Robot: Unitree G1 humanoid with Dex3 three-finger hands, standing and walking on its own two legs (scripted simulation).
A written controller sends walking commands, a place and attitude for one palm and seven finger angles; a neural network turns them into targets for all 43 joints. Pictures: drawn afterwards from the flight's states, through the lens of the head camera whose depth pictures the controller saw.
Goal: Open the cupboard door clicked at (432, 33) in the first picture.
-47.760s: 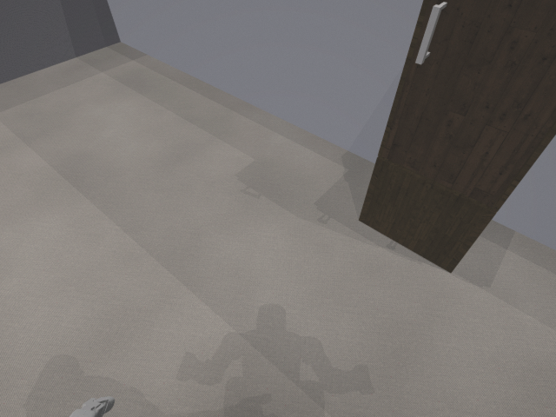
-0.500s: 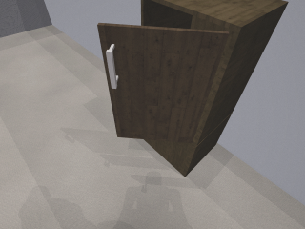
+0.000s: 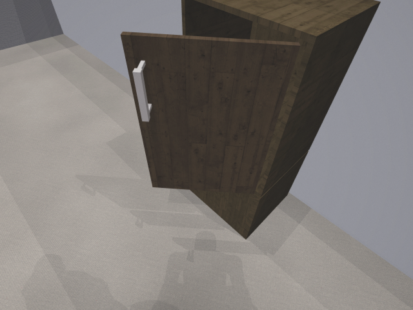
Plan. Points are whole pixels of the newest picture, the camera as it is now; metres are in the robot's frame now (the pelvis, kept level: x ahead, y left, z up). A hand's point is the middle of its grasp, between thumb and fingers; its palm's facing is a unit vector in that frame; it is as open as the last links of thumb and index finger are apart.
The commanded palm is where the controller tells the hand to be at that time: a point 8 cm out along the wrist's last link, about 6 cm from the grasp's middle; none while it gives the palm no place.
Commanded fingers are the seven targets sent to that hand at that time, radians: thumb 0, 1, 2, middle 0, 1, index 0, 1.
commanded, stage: shuffle to correct the standing spot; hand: left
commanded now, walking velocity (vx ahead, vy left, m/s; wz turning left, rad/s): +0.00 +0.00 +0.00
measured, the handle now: (144, 92) +0.59 +0.20 +0.11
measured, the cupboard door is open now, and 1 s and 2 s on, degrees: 42 42 42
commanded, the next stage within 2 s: come to a stop and stand still in 0.12 s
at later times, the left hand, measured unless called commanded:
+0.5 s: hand out of the picture +0.01 +0.18 -0.18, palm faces +0.04 -0.97 -0.22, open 7.4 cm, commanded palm none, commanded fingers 0.00 0.90 0.90 -0.20 -0.30 -0.20 -0.30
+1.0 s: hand out of the picture +0.10 +0.16 -0.18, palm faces +0.01 -0.97 -0.23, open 7.4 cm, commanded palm none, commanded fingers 0.00 0.90 0.90 -0.20 -0.30 -0.20 -0.30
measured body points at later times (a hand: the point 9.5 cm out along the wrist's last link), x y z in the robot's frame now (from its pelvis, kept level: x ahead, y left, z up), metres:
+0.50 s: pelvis +0.04 +0.01 -0.01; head +0.05 -0.01 +0.44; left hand +0.01 +0.23 -0.16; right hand +0.03 -0.20 -0.18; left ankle +0.02 +0.08 -0.74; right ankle +0.03 -0.13 -0.74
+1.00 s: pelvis +0.07 -0.02 +0.00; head +0.09 -0.02 +0.44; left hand +0.10 +0.22 -0.16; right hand +0.08 -0.24 -0.17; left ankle +0.02 +0.08 -0.74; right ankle +0.03 -0.13 -0.74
